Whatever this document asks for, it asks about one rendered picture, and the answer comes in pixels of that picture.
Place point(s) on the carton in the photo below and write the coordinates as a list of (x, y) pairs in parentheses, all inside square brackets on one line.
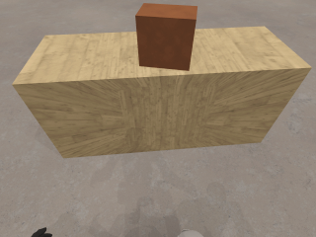
[(165, 35)]

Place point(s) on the pedestal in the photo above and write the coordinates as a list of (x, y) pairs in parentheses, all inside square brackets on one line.
[(91, 97)]

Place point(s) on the robot left hand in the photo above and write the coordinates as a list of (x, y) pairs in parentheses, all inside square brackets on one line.
[(40, 233)]

